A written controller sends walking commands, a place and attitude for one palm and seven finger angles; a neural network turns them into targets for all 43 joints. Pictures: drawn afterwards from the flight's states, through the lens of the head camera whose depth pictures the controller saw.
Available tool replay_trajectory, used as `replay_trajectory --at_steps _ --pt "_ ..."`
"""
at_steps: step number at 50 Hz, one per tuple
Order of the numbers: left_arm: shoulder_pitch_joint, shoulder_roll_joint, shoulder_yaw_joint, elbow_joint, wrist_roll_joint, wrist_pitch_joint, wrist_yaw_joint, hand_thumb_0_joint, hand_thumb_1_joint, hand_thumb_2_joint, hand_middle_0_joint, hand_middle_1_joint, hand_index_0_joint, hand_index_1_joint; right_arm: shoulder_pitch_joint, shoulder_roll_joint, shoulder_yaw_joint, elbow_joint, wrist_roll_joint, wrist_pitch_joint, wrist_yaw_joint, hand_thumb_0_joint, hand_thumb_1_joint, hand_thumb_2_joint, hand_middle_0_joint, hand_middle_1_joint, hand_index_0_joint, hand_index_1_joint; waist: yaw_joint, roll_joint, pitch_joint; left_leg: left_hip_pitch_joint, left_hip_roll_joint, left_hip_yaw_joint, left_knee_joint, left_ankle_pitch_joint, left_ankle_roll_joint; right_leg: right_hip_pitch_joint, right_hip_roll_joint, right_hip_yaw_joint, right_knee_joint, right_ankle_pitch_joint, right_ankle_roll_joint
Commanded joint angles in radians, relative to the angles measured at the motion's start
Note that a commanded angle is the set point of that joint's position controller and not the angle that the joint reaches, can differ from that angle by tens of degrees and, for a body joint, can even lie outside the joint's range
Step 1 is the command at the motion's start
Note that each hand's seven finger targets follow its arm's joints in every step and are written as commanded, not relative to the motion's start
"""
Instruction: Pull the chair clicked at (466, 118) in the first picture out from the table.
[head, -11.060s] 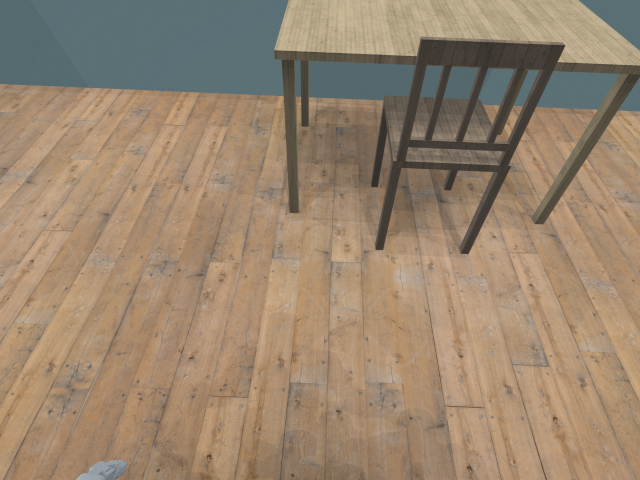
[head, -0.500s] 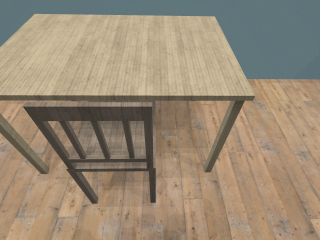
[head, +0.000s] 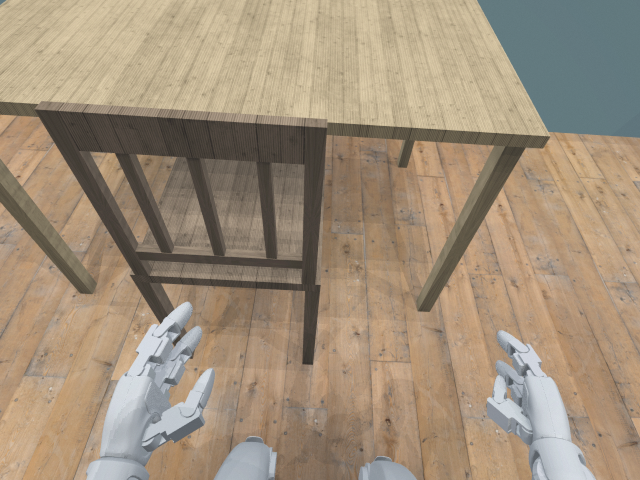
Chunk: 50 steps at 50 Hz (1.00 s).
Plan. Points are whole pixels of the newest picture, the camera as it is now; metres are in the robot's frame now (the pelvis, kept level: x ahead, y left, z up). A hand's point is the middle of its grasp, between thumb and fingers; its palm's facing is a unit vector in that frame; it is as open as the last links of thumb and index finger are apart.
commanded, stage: raise the hand toward the chair's back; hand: left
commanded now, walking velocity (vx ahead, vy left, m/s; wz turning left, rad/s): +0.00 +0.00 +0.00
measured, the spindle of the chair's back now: (209, 210) +0.51 +0.23 -0.01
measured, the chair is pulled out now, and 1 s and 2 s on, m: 0.00 0.00 0.00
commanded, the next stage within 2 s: aim the fingers beside a spindle in 1.70 s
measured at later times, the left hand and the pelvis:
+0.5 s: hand (155, 378) +0.22 +0.20 +0.04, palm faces +0.05 -1.00 -0.04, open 13.4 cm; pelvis -0.01 +0.01 -0.01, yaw +0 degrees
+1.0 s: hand (142, 359) +0.23 +0.22 +0.05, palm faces +0.05 -1.00 -0.05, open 16.7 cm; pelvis +0.01 +0.02 +0.00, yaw +1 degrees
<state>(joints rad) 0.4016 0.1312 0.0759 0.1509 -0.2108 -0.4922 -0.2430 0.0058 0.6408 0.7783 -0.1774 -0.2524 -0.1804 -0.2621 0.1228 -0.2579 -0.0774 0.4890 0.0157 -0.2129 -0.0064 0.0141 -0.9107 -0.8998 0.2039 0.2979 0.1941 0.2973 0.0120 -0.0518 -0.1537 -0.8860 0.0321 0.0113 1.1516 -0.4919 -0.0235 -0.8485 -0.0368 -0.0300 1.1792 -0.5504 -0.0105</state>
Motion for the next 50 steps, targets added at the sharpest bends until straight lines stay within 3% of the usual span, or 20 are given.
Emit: replay_trajectory --at_steps 1,2,3,4,7,8,10,12,14,17,19,21,22,25,27,29,31,33,40,50 --pt "-0.113 0.166 0.115 -0.53 -0.02 -0.127 0.095 0.0 0.41 0.69 -0.151 -0.223 -0.151 -0.223 0.01 -0.077 -0.012 -0.16 -0.008 -0.03 -0.028 0.0 -0.9 -0.9 0.2 0.3 0.2 0.3 0.0 0.157 -0.207 0.111 -0.032 0.0 -0.093 0.111 0.047 0.032 0.039 0.034 -0.196 0.096 -0.017" --pt "-0.193 0.169 0.078 -0.596 -0.014 -0.152 0.096 0.0 0.387 0.68 -0.149 -0.219 -0.149 -0.219 0.031 -0.083 -0.004 -0.145 -0.016 -0.033 -0.036 0.0 -0.9 -0.9 0.2 0.3 0.2 0.3 -0.041 0.121 -0.21 0.108 -0.023 -0.021 -0.07 0.119 0.053 -0.006 0.05 0.024 -0.173 0.114 -0.015" --pt "-0.182 0.153 0.053 -0.59 -0.004 -0.166 0.087 0.0 0.363 0.67 -0.146 -0.216 -0.146 -0.216 0.037 -0.083 -0.003 -0.13 -0.02 -0.039 -0.043 0.0 -0.9 -0.9 0.2 0.3 0.2 0.3 -0.049 0.157 -0.229 0.124 -0.021 -0.024 -0.05 0.14 0.055 -0.027 0.05 0.024 -0.166 0.137 -0.017" --pt "-0.159 0.137 0.03 -0.55 -0.007 -0.168 0.069 0.0 0.34 0.66 -0.144 -0.212 -0.144 -0.212 0.044 -0.083 0.004 -0.114 -0.021 -0.047 -0.046 0.0 -0.9 -0.9 0.2 0.3 0.2 0.3 -0.064 0.169 -0.2 0.109 -0.019 -0.033 -0.041 0.133 0.053 -0.052 0.052 0.013 -0.162 0.133 -0.016" --pt "-0.12 0.124 -0.008 -0.422 -0.025 -0.101 -0.013 0.0 0.27 0.63 -0.137 -0.201 -0.137 -0.201 0.042 -0.098 0.018 -0.092 -0.011 -0.061 -0.059 0.0 -0.9 -0.9 0.2 0.3 0.2 0.3 -0.079 0.132 -0.159 0.047 -0.017 -0.05 -0.031 0.073 0.054 -0.076 0.059 0.01 -0.175 0.067 -0.014" --pt "-0.112 0.14 0.01 -0.381 -0.034 -0.059 -0.034 0.0 0.247 0.62 -0.135 -0.197 -0.135 -0.197 0.041 -0.101 0.021 -0.088 -0.004 -0.059 -0.063 0.0 -0.9 -0.9 0.2 0.3 0.2 0.3 -0.074 0.112 -0.156 0.021 -0.021 -0.049 -0.035 0.046 0.052 -0.054 0.054 0.018 -0.195 0.031 -0.011" --pt "-0.066 0.168 0.055 -0.345 -0.048 0.035 -0.057 0.0 0.2 0.6 -0.13 -0.19 -0.13 -0.19 0.035 -0.103 0.022 -0.097 0.007 -0.051 -0.073 0.0 -0.9 -0.9 0.2 0.3 0.2 0.3 -0.039 0.08 -0.202 0.013 -0.025 -0.047 -0.054 0.043 0.052 0.002 0.05 0.027 -0.216 0.004 -0.007" --pt "-0.015 0.214 0.145 -0.309 -0.065 0.115 -0.049 0.0 0.153 0.58 -0.125 -0.183 -0.125 -0.183 0.015 -0.093 0.018 -0.103 0.013 -0.038 -0.078 0.0 -0.9 -0.9 0.2 0.3 0.2 0.3 0.005 0.061 -0.233 0.019 -0.028 -0.044 -0.075 0.082 0.049 0.067 0.05 0.024 -0.223 0.024 -0.008" --pt "-0.005 0.206 0.173 -0.406 -0.077 0.137 -0.015 0.0 0.107 0.56 -0.121 -0.175 -0.121 -0.175 0.01 -0.074 0.017 -0.117 0.011 -0.032 -0.075 0.0 -0.9 -0.9 0.2 0.3 0.2 0.3 0.029 0.08 -0.3 0.071 -0.03 -0.038 -0.098 0.157 0.049 0.126 0.043 0.01 -0.213 0.118 -0.006" --pt "-0.007 0.204 0.202 -0.387 -0.076 0.115 0.047 0.0 0.037 0.53 -0.114 -0.164 -0.114 -0.164 0.0 -0.058 0.018 -0.096 0.002 -0.029 -0.072 0.0 -0.9 -0.9 0.2 0.3 0.2 0.3 0.024 0.027 -0.243 0.057 -0.023 -0.046 -0.106 0.166 0.046 0.103 0.051 -0.013 -0.206 0.123 -0.003" --pt "-0.021 0.181 0.166 -0.402 -0.06 0.067 0.066 0.0 -0.01 0.51 -0.109 -0.157 -0.109 -0.157 0.014 -0.061 0.019 -0.088 -0.004 -0.034 -0.065 0.0 -0.9 -0.9 0.2 0.3 0.2 0.3 0.008 0.066 -0.211 0.063 -0.023 -0.045 -0.115 0.145 0.044 0.062 0.047 -0.018 -0.205 0.096 -0.005" --pt "-0.035 0.166 0.128 -0.383 -0.044 0.029 0.071 0.0 -0.057 0.49 -0.104 -0.15 -0.104 -0.15 0.027 -0.073 0.021 -0.082 -0.006 -0.041 -0.062 0.0 -0.9 -0.9 0.2 0.3 0.2 0.3 -0.017 0.063 -0.178 0.063 -0.022 -0.047 -0.119 0.107 0.045 0.015 0.049 -0.027 -0.203 0.062 -0.005" --pt "-0.043 0.178 0.126 -0.367 -0.039 0.019 0.063 0.0 -0.08 0.48 -0.102 -0.146 -0.102 -0.146 0.026 -0.078 0.021 -0.081 -0.006 -0.043 -0.063 0.0 -0.9 -0.9 0.2 0.3 0.2 0.3 -0.013 0.071 -0.158 0.058 -0.021 -0.052 -0.125 0.094 0.044 0.003 0.051 -0.031 -0.199 0.05 -0.01" --pt "-0.037 0.177 0.111 -0.358 -0.045 0.006 0.044 0.0 -0.15 0.45 -0.095 -0.135 -0.095 -0.135 0.048 -0.093 0.019 -0.086 -0.002 -0.052 -0.064 0.0 -0.9 -0.9 0.2 0.3 0.2 0.3 -0.024 0.079 -0.171 0.073 -0.024 -0.049 -0.138 0.07 0.045 0.001 0.048 -0.031 -0.205 0.044 -0.01" --pt "-0.034 0.2 0.134 -0.362 -0.048 0.01 0.04 0.0 -0.197 0.43 -0.09 -0.128 -0.09 -0.128 0.051 -0.099 0.015 -0.088 0.001 -0.05 -0.067 0.0 -0.9 -0.9 0.2 0.3 0.2 0.3 -0.009 0.09 -0.193 0.085 -0.023 -0.053 -0.149 0.081 0.044 0.015 0.051 -0.037 -0.197 0.058 -0.013" --pt "-0.031 0.194 0.131 -0.401 -0.05 0.01 0.044 0.0 -0.243 0.41 -0.086 -0.12 -0.086 -0.12 0.055 -0.098 0.014 -0.096 0.001 -0.049 -0.066 0.0 -0.9 -0.9 0.2 0.3 0.2 0.3 -0.007 0.12 -0.216 0.124 -0.023 -0.05 -0.156 0.122 0.044 0.027 0.051 -0.044 -0.193 0.105 -0.014" --pt "-0.033 0.196 0.143 -0.415 -0.052 0.012 0.057 0.0 -0.29 0.39 -0.081 -0.113 -0.081 -0.113 0.061 -0.098 0.011 -0.093 -0.001 -0.045 -0.065 0.0 -0.9 -0.9 0.2 0.3 0.2 0.3 -0.009 0.108 -0.234 0.142 -0.022 -0.053 -0.155 0.161 0.042 0.036 0.051 -0.052 -0.186 0.145 -0.012" --pt "-0.035 0.197 0.14 -0.423 -0.044 0.012 0.064 0.0 -0.337 0.37 -0.076 -0.106 -0.076 -0.106 0.058 -0.096 0.013 -0.094 -0.003 -0.039 -0.062 0.0 -0.9 -0.9 0.2 0.3 0.2 0.3 -0.011 0.132 -0.222 0.157 -0.019 -0.057 -0.159 0.181 0.039 0.027 0.054 -0.057 -0.18 0.163 -0.014" --pt "-0.061 0.199 0.136 -0.389 -0.04 0.033 0.047 0.0 -0.5 0.3 -0.06 -0.08 -0.06 -0.08 0.063 -0.1 0.019 -0.104 -0.003 -0.019 -0.056 0.0 -0.9 -0.9 0.2 0.3 0.2 0.3 -0.024 0.126 -0.202 0.167 -0.019 -0.062 -0.164 0.181 0.037 0.026 0.059 -0.06 -0.193 0.174 -0.013" --pt "-0.131 0.229 0.175 -0.378 -0.058 0.051 0.009 0.0 -0.5 0.3 -0.06 -0.08 -0.06 -0.08 0.07 -0.103 0.028 -0.099 -0.001 -0.015 -0.059 0.0 -0.9 -0.9 0.2 0.3 0.2 0.3 -0.027 0.132 -0.223 0.196 -0.019 -0.06 -0.165 0.224 0.037 0.058 0.058 -0.057 -0.21 0.214 -0.012"
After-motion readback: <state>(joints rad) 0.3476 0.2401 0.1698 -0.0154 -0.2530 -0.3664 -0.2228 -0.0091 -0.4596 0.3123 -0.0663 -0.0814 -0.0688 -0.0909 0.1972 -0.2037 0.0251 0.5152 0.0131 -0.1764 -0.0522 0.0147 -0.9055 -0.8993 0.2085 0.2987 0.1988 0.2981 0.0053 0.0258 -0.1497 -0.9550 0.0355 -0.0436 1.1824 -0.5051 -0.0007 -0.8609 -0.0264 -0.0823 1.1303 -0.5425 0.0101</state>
